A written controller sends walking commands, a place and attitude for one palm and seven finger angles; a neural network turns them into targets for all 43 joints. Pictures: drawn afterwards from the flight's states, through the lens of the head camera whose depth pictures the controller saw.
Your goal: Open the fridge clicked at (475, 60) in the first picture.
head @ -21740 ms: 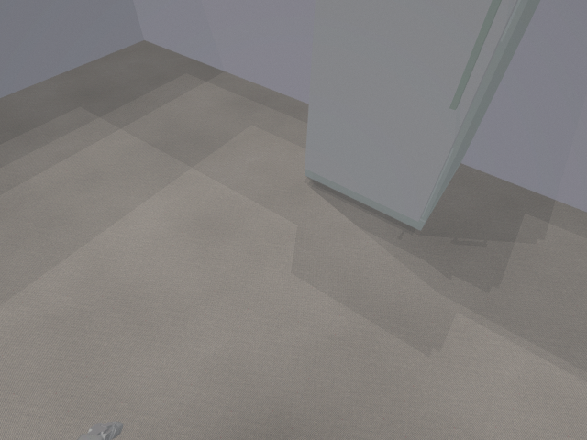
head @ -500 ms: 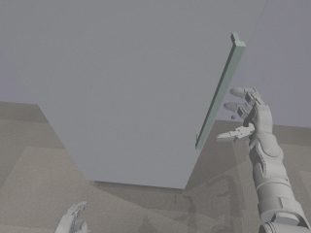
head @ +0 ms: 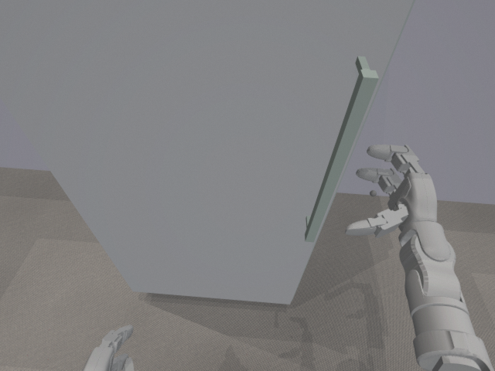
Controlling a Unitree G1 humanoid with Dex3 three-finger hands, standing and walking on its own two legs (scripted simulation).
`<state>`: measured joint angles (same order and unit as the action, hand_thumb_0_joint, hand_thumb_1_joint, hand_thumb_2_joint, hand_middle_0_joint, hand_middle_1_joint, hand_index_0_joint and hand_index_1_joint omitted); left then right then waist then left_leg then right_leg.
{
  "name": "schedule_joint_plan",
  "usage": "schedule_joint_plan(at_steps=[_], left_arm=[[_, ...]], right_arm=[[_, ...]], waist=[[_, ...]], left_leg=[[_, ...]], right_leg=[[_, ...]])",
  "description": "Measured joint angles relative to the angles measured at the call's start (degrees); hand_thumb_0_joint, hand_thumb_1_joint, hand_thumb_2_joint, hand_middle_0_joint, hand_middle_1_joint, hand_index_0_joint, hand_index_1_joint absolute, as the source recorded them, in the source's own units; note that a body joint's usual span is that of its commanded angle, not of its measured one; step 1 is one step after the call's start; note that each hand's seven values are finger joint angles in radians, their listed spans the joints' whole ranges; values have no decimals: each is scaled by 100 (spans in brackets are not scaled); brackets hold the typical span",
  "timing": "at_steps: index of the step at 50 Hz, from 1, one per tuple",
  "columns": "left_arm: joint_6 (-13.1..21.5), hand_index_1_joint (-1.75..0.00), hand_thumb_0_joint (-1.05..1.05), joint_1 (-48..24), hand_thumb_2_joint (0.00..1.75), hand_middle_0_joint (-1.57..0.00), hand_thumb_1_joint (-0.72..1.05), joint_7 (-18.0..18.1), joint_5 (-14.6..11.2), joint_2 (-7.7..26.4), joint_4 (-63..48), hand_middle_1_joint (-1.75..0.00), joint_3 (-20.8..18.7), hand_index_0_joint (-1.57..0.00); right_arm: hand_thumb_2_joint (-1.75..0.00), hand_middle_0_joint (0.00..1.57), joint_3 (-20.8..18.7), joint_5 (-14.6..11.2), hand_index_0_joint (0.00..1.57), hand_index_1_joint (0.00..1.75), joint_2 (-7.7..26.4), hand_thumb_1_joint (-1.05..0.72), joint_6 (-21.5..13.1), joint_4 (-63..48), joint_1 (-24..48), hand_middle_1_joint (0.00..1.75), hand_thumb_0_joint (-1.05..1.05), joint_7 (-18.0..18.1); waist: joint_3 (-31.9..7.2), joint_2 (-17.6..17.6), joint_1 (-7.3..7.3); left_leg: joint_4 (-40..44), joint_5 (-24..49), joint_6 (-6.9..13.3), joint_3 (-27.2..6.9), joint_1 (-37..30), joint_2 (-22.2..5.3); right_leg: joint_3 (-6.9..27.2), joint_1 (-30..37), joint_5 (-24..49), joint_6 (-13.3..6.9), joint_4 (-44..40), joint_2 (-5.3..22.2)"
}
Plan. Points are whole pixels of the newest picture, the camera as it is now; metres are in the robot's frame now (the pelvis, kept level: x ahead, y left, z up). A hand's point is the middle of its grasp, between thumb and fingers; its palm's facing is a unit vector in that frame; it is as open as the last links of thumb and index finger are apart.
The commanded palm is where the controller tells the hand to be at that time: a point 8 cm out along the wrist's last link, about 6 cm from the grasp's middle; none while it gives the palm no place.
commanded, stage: feel for the door with the fingertips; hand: right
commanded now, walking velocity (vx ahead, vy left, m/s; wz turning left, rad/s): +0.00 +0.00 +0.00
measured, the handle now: (329, 171) +0.44 -0.10 +0.10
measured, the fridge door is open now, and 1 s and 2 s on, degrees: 0 0 0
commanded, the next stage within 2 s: slide the fingers in behind the handle in 0.66 s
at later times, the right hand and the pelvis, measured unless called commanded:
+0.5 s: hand (351, 192) +0.38 -0.12 +0.11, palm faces -0.01 +1.00 +0.00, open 14.0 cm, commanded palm +0.36 -0.18 +0.11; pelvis -0.01 +0.00 +0.00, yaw +0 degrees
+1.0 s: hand (350, 184) +0.40 -0.12 +0.11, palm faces +0.00 +1.00 +0.00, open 13.8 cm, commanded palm +0.36 -0.18 +0.11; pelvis -0.01 +0.01 +0.00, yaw +0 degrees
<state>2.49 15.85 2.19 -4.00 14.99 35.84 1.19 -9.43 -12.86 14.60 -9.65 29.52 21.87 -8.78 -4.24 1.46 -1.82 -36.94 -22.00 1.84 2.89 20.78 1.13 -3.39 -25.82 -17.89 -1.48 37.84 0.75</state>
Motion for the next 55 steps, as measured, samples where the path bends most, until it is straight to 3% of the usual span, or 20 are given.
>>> schedule_joint_plan(at_steps=[11,22,31,45,55], left_arm=[[18,-30,1,-90,90,-20,90,-107,58,-120,-93,-30,74,-20],[-9,-30,1,-53,90,-20,90,-118,62,-122,-27,-30,79,-20],[-36,-30,1,44,90,-20,90,-103,69,-61,70,-30,34,-20],[-107,-30,1,192,90,-20,90,-129,66,-5,197,-30,-21,-20],[-122,-30,1,153,90,-20,90,-156,53,-27,31,-30,-5,-20]], right_arm=[[-30,30,336,208,30,120,-395,50,157,-288,-114,120,-1,459],[-30,30,439,279,30,120,-397,50,166,-229,11,120,-1,665],[-30,30,330,293,30,120,-309,50,48,353,481,120,-1,684],[-30,36,225,268,34,123,-249,50,-257,904,814,126,-1,559],[-30,33,128,201,32,121,-231,50,-205,664,471,123,-1,422]], waist=[[1,-14,29],[34,9,-10],[58,-6,-74],[49,6,-56],[3,6,-76]], left_leg=[[-71,-17,-26,-30,17,-29],[-83,3,-1,-9,0,-3],[-83,35,36,8,74,17],[-117,34,78,76,175,38],[-59,61,77,-6,132,68]], right_leg=[[-32,7,-5,-25,32,-24],[-9,17,17,-2,51,1],[10,-42,74,29,17,18],[80,-163,100,65,48,34],[5,-81,98,66,-19,66]])
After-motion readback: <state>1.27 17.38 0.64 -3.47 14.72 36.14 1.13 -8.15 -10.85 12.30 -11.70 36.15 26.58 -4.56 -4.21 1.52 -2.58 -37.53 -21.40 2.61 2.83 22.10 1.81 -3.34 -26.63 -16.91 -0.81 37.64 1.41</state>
